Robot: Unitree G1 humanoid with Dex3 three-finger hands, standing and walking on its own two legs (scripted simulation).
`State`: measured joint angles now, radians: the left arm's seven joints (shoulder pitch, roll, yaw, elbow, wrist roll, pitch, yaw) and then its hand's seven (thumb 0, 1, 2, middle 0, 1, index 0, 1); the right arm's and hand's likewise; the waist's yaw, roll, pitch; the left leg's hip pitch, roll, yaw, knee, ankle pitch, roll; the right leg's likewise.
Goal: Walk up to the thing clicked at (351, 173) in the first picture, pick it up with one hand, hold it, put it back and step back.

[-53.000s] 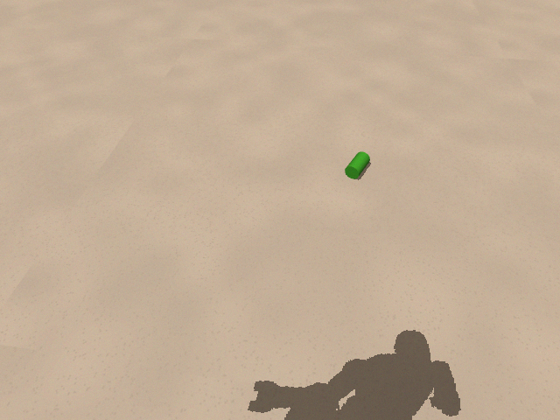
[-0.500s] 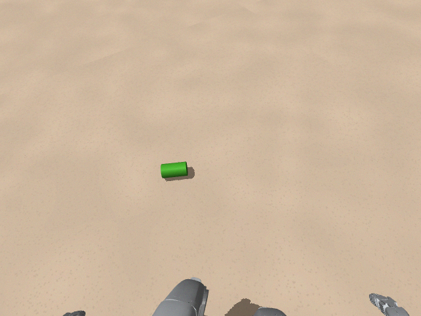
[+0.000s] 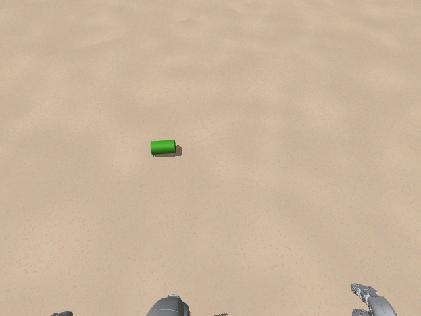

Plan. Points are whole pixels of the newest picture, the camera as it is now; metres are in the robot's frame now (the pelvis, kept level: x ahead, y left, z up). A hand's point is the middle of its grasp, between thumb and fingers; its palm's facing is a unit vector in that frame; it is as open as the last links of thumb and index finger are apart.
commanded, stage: step back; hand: left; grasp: from above
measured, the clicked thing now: (163, 147) +1.02 +0.32 -0.72
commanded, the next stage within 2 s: stand in 1.10 s
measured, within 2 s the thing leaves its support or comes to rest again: neither
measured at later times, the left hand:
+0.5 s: hand out of the picture +0.02 +0.28 -0.14, palm faces +0.04 -0.92 -0.39, open 7.4 cm
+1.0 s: hand out of the picture +0.07 +0.27 -0.14, palm faces +0.09 -0.94 -0.34, open 7.4 cm
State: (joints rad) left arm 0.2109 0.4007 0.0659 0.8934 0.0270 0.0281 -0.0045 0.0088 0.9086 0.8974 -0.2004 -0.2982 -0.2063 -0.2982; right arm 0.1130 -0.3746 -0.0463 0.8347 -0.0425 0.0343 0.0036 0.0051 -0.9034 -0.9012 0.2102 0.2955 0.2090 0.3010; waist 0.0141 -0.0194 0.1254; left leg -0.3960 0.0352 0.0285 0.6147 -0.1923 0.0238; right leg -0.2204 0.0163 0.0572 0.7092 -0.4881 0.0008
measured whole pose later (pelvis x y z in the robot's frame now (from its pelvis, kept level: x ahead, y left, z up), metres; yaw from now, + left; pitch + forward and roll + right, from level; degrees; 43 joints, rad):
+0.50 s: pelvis -0.04 +0.00 +0.01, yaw +3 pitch -3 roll +1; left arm 0.21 0.42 0.07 0.98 0.02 0.00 -0.02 0.01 0.91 0.90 -0.20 -0.30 -0.21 -0.30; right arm 0.25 -0.34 -0.05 0.96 -0.04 -0.02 0.02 0.01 -0.90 -0.90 0.21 0.30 0.21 0.30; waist -0.01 -0.03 0.07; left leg -0.25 -0.01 -0.03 0.55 -0.26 0.01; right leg -0.33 -0.03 0.01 0.78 -0.48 -0.02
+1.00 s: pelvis +0.01 +0.01 +0.01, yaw +5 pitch -2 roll -1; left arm 0.12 0.37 0.03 1.05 0.01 -0.02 0.00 0.01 0.91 0.90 -0.20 -0.30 -0.21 -0.30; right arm 0.10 -0.33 -0.03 1.05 -0.01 -0.01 0.00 0.01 -0.91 -0.90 0.21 0.29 0.21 0.30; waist 0.02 -0.01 0.08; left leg -0.26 0.01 -0.01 0.56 -0.27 0.00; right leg -0.17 -0.04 -0.04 0.53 -0.32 0.02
